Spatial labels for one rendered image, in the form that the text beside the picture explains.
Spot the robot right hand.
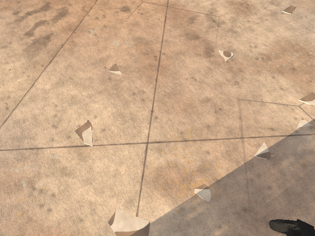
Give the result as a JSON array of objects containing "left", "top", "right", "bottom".
[{"left": 269, "top": 219, "right": 315, "bottom": 236}]

